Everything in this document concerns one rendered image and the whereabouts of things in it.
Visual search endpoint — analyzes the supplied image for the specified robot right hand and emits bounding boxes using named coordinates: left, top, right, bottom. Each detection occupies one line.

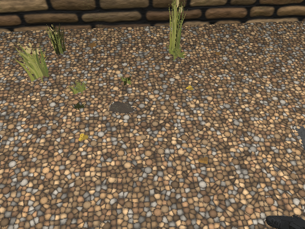
left=266, top=215, right=305, bottom=229

